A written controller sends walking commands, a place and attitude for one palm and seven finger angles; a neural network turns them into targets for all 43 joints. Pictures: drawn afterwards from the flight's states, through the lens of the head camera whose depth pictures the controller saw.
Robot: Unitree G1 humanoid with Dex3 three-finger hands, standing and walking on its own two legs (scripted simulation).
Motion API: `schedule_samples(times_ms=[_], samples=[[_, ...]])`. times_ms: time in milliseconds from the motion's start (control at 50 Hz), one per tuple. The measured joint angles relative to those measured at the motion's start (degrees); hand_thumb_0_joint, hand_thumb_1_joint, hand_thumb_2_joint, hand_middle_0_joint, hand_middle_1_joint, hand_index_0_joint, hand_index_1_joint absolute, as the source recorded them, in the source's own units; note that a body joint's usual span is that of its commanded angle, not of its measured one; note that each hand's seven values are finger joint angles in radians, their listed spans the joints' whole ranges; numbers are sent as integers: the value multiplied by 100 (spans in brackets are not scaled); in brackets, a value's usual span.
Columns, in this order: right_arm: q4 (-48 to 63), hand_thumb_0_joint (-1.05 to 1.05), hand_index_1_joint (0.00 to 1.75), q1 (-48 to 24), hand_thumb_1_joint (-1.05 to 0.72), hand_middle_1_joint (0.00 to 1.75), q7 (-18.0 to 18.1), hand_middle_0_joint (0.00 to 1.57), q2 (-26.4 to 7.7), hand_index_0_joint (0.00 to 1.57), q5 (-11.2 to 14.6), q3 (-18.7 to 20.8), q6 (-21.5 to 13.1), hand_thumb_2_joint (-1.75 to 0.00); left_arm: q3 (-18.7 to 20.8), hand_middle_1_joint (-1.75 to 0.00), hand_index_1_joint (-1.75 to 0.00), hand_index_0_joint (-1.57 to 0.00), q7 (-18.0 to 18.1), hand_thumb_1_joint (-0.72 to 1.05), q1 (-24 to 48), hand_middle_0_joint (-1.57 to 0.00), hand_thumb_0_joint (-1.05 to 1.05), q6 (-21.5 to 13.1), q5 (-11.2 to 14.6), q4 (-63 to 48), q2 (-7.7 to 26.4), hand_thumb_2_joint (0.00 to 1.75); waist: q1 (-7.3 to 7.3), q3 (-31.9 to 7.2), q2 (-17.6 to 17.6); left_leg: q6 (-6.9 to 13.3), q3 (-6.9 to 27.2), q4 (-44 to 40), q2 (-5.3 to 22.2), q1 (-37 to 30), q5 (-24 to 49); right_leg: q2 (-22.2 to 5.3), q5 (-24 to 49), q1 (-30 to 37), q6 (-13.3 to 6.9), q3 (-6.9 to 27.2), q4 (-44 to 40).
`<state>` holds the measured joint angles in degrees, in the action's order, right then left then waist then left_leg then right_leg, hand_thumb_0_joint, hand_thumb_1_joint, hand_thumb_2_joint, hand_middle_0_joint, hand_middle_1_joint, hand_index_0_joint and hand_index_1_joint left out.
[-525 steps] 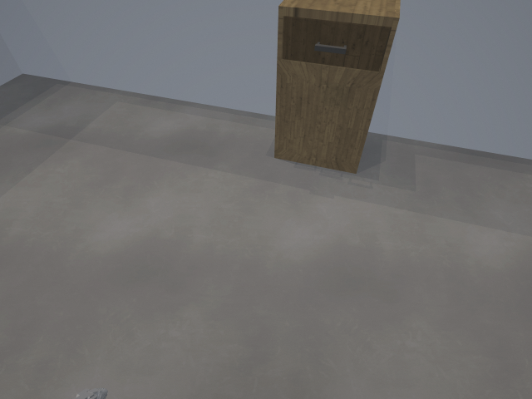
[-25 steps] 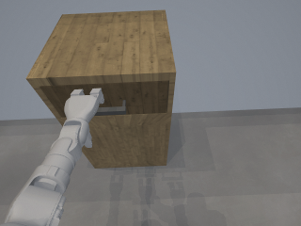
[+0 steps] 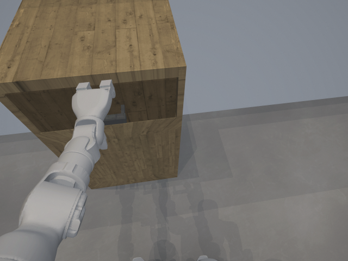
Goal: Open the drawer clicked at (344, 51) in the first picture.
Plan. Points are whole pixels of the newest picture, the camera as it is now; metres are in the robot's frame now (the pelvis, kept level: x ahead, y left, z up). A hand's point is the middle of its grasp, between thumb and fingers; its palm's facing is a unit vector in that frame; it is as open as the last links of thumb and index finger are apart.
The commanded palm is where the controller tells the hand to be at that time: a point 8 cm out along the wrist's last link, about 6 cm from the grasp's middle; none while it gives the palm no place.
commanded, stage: move the hooked fingers above the handle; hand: left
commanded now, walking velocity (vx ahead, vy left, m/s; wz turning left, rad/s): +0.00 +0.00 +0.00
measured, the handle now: (103, 115) +0.53 +0.17 -0.04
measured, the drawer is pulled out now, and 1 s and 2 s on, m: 0.00 0.00 0.00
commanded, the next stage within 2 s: lower the fingers behind the handle in 0.64 s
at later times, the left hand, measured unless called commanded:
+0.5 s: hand (96, 117) +0.48 +0.17 +0.01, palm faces +0.00 -0.03 -1.00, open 13.8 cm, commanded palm +0.46 +0.17 +0.07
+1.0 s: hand (99, 123) +0.47 +0.17 -0.01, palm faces -0.06 -0.04 -1.00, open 13.8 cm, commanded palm +0.46 +0.17 +0.05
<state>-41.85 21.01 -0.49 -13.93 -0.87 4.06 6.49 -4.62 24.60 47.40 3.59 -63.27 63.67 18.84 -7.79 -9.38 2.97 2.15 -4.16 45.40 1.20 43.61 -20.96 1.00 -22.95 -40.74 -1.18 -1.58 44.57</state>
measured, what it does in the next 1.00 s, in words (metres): stands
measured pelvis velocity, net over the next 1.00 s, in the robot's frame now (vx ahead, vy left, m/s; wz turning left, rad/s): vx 0.00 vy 0.00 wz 0.01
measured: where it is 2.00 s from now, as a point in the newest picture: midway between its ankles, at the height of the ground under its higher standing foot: outside the picture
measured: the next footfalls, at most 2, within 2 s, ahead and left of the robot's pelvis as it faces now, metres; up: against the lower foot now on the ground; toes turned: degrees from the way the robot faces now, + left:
none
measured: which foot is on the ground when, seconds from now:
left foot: down 0.00-1.00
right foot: down 0.00-1.00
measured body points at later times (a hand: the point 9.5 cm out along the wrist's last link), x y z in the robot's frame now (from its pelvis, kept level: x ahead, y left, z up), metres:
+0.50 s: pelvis -0.01 +0.00 +0.00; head +0.09 +0.00 +0.44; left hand +0.47 +0.17 +0.07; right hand +0.01 -0.27 -0.13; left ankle +0.00 +0.10 -0.70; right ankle -0.03 -0.11 -0.70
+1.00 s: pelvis +0.00 +0.00 -0.01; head +0.10 -0.01 +0.43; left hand +0.47 +0.17 +0.05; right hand +0.00 -0.27 -0.14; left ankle +0.00 +0.10 -0.70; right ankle -0.03 -0.11 -0.70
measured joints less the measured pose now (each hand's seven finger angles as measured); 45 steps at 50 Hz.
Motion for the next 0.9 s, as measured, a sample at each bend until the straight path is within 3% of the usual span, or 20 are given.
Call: schedule_samples(times_ms=[100,180,280,400,520,660,900], samples=[[2,0,30,15,-91,30,-10,21,19,21,28,-69,49,-90,51,-123,-123,-34,96,-49,92,-35,0,214,-24,180,-16,30,-38,3,21,17,-35,16,15,27,5,13,23,-40,14,36,13],[80,0,30,1,-91,30,34,21,48,21,64,-103,38,-90,71,-122,-123,-34,-77,-49,111,-34,0,360,59,261,97,30,-68,40,20,21,-53,-58,22,-23,56,23,82,1,18,56,-60],[126,0,30,49,-91,30,81,21,49,21,69,-85,-54,-90,-109,-121,-121,-33,-292,-49,25,-33,0,149,156,129,175,30,3,62,8,20,-16,-88,9,-56,84,13,105,60,20,19,-111],[74,0,30,-27,-91,30,67,21,-6,21,32,-78,-130,-90,-192,-121,-121,-33,-126,-49,90,-32,0,-96,70,93,98,30,21,42,-29,20,76,84,-19,129,32,-16,28,-74,14,-74,33],[92,0,30,-138,-91,30,11,21,-36,21,-1,-42,-95,-90,-152,-122,-121,-34,108,-49,226,-34,0,155,54,150,23,30,-6,14,-3,16,95,203,-13,273,-20,-12,-19,-205,9,-91,135],[134,0,30,-170,-91,30,75,21,14,21,64,-130,-1,-90,-213,-122,-124,-35,-50,-49,321,-34,0,424,117,285,-35,30,-17,33,-2,8,85,73,-12,114,22,-5,19,-60,5,-77,22],[194,0,30,-29,-91,30,127,21,31,21,59,-145,-76,-90,-167,-120,-120,-32,-270,-49,147,-32,0,34,111,226,170,30,-28,25,-10,-22,83,112,20,177,1,26,-3,-136,-25,-71,72]])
